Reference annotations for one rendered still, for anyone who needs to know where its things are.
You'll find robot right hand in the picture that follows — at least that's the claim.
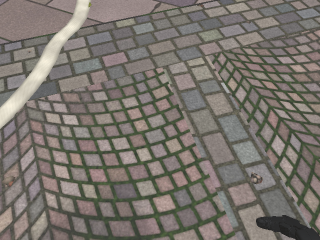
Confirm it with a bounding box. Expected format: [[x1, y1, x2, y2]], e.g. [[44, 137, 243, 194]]
[[256, 215, 320, 240]]

